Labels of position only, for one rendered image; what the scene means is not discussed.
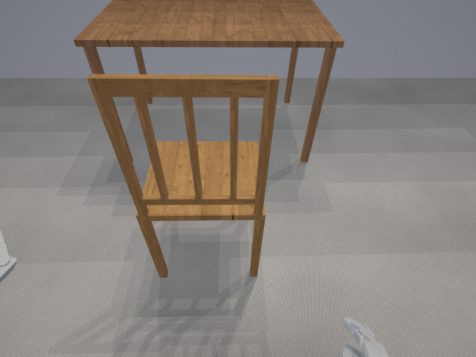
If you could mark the robot right hand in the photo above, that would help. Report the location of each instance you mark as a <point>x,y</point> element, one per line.
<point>365,339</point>

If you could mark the table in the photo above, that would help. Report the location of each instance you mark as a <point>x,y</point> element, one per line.
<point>217,23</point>

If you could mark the robot left hand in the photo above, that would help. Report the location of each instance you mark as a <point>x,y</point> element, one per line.
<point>7,263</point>

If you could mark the chair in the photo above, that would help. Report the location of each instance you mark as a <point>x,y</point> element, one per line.
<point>193,180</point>

